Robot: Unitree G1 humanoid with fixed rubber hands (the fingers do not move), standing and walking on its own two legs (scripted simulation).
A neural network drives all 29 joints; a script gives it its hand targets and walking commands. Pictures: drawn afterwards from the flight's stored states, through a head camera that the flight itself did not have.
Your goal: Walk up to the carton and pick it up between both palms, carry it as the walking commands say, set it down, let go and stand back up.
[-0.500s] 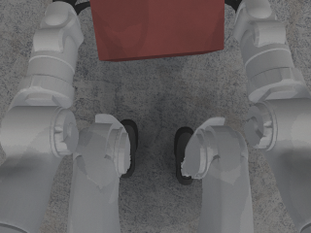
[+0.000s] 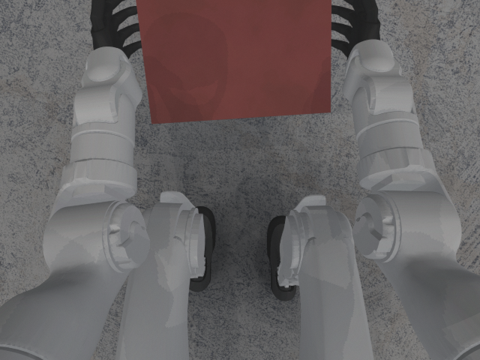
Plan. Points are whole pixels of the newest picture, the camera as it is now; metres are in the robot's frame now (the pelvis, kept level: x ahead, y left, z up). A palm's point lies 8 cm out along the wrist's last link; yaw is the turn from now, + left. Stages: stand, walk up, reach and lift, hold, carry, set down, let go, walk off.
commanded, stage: reach and lift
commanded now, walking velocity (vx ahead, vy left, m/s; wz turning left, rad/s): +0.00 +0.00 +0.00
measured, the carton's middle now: (236, 64) +0.53 +0.02 -0.19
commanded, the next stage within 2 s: none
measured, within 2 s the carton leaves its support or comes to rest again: neither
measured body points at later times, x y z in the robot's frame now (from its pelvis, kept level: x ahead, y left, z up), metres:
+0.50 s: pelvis +0.00 +0.00 +0.06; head +0.29 +0.00 +0.40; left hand +0.50 +0.19 -0.03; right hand +0.53 -0.15 -0.03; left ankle +0.12 +0.11 -0.37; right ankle +0.10 -0.10 -0.37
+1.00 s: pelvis +0.01 +0.00 +0.12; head +0.26 +0.00 +0.49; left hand +0.49 +0.19 +0.05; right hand +0.51 -0.15 +0.05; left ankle +0.12 +0.11 -0.37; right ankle +0.10 -0.10 -0.37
